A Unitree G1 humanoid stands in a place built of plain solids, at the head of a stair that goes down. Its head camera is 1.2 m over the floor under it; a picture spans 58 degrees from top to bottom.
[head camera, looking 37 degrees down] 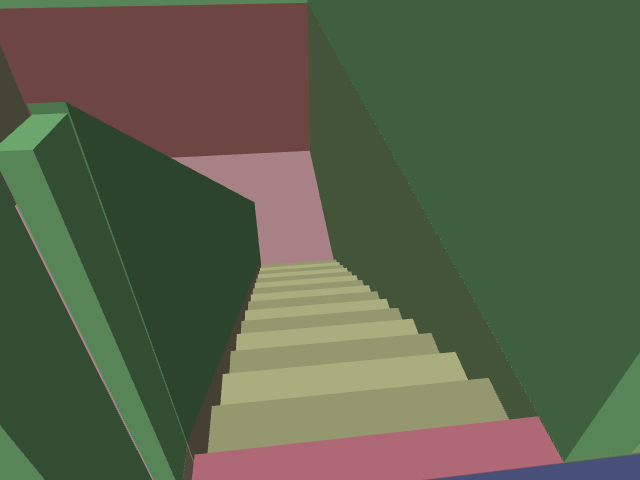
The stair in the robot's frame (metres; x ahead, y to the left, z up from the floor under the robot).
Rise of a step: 0.17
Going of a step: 0.25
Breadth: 1.01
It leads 7 degrees to the left of straight ahead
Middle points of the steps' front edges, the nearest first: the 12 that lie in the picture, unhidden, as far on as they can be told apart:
0.66 -0.15 0.00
0.91 -0.12 -0.17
1.17 -0.09 -0.34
1.42 -0.06 -0.50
1.67 -0.04 -0.67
1.93 -0.01 -0.84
2.18 0.02 -1.01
2.43 0.05 -1.18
2.68 0.08 -1.35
2.94 0.11 -1.52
3.19 0.14 -1.69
3.44 0.17 -1.85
